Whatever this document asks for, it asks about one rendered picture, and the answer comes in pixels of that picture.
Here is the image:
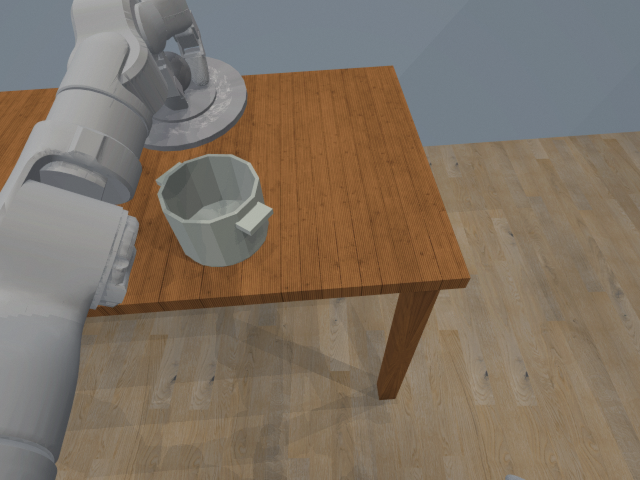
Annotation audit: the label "lid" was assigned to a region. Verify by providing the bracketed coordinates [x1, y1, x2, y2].
[144, 57, 248, 151]

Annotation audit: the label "left robot hand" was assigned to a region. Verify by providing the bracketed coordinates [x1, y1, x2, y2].
[149, 0, 209, 111]

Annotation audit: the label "left robot upper arm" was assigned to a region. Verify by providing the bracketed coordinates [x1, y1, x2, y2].
[0, 180, 139, 480]

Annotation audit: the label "knob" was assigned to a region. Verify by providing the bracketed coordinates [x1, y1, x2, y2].
[164, 51, 191, 91]

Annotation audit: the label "table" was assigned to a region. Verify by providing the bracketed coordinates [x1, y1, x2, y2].
[0, 66, 471, 400]

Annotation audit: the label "robot left forearm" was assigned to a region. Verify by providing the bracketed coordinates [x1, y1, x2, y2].
[0, 0, 168, 226]

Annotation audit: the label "pot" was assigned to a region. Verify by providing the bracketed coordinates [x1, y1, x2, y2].
[155, 154, 273, 267]

